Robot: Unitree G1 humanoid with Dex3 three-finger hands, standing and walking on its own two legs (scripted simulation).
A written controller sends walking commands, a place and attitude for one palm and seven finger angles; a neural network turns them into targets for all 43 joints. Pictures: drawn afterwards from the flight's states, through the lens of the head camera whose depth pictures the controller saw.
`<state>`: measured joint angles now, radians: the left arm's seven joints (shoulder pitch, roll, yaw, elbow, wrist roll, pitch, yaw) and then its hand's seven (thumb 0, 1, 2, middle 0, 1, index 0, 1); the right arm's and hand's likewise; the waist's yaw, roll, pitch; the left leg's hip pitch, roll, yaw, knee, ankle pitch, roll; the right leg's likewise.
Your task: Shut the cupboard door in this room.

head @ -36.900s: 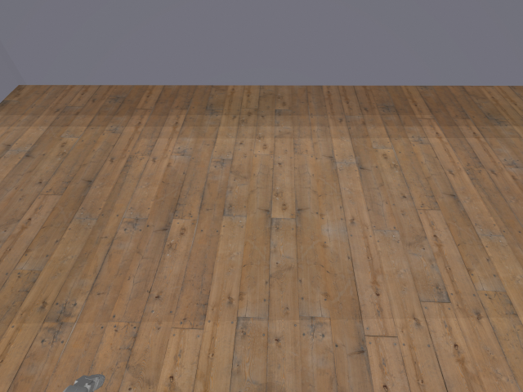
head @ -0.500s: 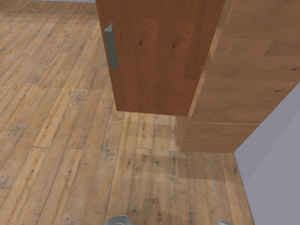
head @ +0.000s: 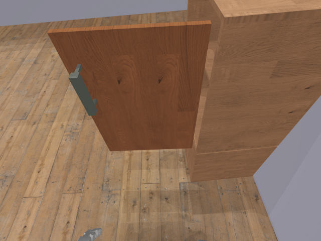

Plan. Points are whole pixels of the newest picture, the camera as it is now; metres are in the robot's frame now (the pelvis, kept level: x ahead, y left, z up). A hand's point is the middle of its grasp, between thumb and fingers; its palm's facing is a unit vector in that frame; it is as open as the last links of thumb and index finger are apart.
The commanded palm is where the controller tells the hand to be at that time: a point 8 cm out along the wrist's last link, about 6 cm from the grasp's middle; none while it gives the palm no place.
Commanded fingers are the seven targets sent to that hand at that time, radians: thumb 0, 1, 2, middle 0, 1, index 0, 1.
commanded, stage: come to a stop and stand still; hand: left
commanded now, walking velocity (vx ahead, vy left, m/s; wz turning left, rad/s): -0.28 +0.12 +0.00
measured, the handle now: (86, 91) +0.51 +0.24 +0.07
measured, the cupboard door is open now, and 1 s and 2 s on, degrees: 86 86 86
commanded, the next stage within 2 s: look again from close up in 1.04 s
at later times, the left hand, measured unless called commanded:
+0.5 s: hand out of the picture -0.02 +0.27 -0.17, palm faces +0.07 -0.97 -0.22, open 7.4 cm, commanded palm none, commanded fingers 0.00 0.90 0.90 -0.20 -0.30 -0.20 -0.30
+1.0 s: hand out of the picture -0.05 +0.22 -0.17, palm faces -0.01 -0.98 -0.18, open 7.3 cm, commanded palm none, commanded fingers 0.00 0.90 0.90 -0.20 -0.30 -0.20 -0.30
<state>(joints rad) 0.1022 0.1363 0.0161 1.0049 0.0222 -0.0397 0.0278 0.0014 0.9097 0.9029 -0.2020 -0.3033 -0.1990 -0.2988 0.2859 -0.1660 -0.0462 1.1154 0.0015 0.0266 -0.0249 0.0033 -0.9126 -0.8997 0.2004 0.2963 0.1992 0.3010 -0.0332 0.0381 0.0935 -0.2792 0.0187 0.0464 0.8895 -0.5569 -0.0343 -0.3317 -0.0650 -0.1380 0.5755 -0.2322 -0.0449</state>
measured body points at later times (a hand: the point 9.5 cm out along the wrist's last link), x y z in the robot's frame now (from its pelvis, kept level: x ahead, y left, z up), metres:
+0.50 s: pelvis -0.03 +0.07 +0.01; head -0.01 +0.10 +0.46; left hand -0.02 +0.32 -0.15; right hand +0.04 -0.16 -0.13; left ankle -0.02 +0.16 -0.73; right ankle -0.06 -0.07 -0.68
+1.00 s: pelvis -0.05 +0.06 +0.01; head -0.04 +0.06 +0.46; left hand -0.05 +0.27 -0.15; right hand -0.10 -0.15 -0.15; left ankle -0.01 +0.16 -0.73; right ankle -0.09 -0.05 -0.73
